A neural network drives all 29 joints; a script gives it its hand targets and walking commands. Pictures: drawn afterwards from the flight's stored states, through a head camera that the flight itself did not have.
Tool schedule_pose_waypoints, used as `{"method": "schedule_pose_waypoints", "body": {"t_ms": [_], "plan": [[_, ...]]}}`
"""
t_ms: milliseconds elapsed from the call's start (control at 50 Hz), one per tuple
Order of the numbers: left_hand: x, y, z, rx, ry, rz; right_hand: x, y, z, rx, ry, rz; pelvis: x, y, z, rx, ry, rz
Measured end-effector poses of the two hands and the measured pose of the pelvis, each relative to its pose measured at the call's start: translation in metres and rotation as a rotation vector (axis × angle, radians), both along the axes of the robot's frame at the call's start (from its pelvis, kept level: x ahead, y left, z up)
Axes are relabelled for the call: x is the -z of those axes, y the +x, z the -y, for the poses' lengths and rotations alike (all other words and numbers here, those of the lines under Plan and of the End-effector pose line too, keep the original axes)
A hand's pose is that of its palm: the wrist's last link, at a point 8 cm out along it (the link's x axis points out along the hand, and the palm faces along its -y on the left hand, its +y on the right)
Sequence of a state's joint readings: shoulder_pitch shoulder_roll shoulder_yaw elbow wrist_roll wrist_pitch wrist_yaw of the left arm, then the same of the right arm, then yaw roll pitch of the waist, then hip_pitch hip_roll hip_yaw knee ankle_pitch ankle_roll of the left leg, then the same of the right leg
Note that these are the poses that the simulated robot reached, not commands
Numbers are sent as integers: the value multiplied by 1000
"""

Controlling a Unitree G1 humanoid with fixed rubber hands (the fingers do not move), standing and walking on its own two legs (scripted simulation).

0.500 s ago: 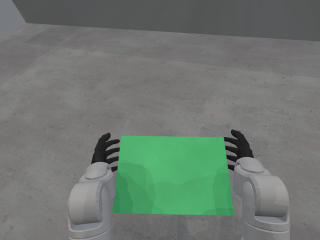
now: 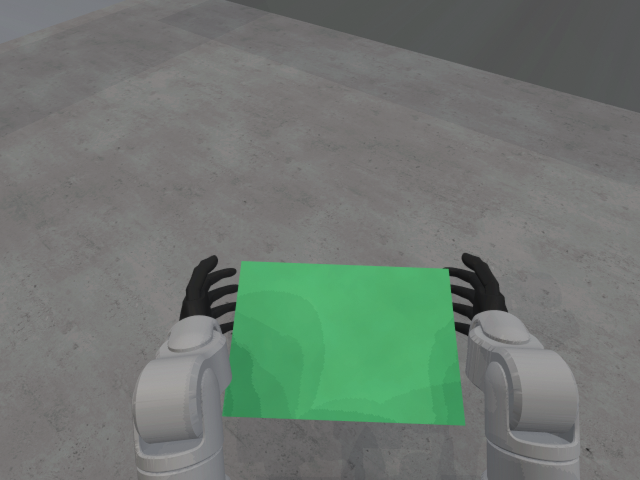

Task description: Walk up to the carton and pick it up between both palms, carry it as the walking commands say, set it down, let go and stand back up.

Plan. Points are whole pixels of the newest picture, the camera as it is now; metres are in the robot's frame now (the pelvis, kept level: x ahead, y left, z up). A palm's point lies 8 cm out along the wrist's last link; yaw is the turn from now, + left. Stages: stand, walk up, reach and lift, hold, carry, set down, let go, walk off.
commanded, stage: carry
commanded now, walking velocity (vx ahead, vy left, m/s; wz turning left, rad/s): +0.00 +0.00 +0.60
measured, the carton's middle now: (338, 351) +0.29 +0.01 +0.00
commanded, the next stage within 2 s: none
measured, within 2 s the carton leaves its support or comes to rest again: neither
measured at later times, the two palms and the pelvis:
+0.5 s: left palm (104, 446) +0.16 +0.22 +0.11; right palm (407, 327) +0.28 -0.06 +0.09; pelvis -0.04 -0.02 +0.00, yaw +23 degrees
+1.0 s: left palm out of the picture +0.07 +0.22 +0.12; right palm (368, 357) +0.25 -0.02 +0.09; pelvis -0.07 -0.05 +0.01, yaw +37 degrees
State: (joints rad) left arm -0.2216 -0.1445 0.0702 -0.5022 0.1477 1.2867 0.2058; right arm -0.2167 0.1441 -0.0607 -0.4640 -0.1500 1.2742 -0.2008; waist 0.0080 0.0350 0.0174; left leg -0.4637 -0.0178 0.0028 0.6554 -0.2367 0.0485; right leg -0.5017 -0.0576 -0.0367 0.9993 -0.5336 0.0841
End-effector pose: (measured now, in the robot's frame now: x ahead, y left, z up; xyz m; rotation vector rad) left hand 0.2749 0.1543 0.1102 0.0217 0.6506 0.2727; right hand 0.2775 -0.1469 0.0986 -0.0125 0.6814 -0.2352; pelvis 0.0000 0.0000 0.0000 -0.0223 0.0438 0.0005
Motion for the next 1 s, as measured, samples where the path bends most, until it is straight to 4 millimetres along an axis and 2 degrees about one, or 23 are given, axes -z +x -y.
{"method": "schedule_pose_waypoints", "body": {"t_ms": [160, 260, 340, 420, 480, 560, 640, 720, 780, 920, 1000], "plan": [[2, -33, 17, -75, 44, -43, 14, -8, 15, -82, 45, -41, 1, -16, 35, -113, 44, 0], [-13, -50, 12, -144, 81, -53, 9, -2, 6, -153, 82, -50, -11, -20, 42, -190, 96, -16], [-18, -64, -5, -224, 84, -32, 5, 5, -16, -225, 86, -28, -12, -26, 44, -275, 99, -32], [-13, -88, -31, -300, 63, -28, 1, 6, -47, -301, 66, -24, -11, -33, 39, -348, 88, -44], [-4, -107, -53, -345, 39, -29, 3, 0, -74, -347, 42, -24, -7, -39, 29, -394, 67, -44], [11, -130, -82, -393, 16, -4, 9, -10, -108, -395, 20, 3, 10, -50, 12, -439, 20, -28], [18, -159, -93, -447, -16, -44, 4, -20, -128, -456, -10, -34, 1, -57, 12, -479, 13, -14], [4, -174, -96, -499, 6, -1, -2, -24, -137, -504, 9, 6, 1, -62, 16, -501, 14, -3], [-3, -178, -93, -523, 25, 17, 0, -26, -136, -520, 30, 24, 3, -66, 22, -518, 22, -3], [-2, -191, -70, -556, 48, -39, 11, -30, -120, -555, 59, -29, 3, -67, 47, -595, 59, -1], [-7, -204, -69, -600, 52, -67, 9, -31, -126, -600, 65, -58, -6, -69, 53, -645, 90, -27]]}}
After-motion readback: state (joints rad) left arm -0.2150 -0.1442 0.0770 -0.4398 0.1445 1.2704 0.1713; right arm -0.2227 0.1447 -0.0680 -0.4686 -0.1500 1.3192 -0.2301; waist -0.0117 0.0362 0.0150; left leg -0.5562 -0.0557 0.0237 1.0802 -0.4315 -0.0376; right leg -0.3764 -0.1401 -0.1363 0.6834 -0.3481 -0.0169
